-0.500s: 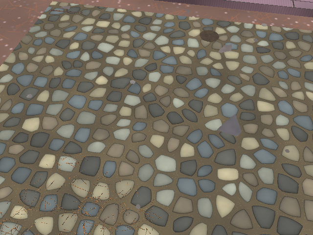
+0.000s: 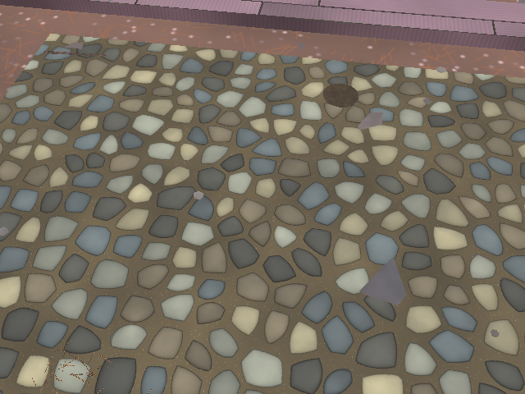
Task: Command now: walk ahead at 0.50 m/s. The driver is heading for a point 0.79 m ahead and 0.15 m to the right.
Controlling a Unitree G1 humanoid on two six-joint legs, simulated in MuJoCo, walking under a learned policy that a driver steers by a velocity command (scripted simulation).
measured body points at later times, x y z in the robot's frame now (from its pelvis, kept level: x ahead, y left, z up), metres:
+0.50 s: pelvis +0.28 +0.02 +0.00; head +0.31 +0.03 +0.45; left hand +0.17 +0.24 -0.14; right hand +0.47 -0.19 -0.11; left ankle +0.40 +0.10 -0.73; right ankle +0.09 -0.07 -0.72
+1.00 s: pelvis +0.53 +0.01 +0.01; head +0.56 +0.00 +0.45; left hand +0.75 +0.18 -0.12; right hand +0.42 -0.20 -0.14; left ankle +0.40 +0.10 -0.72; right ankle +0.65 -0.10 -0.70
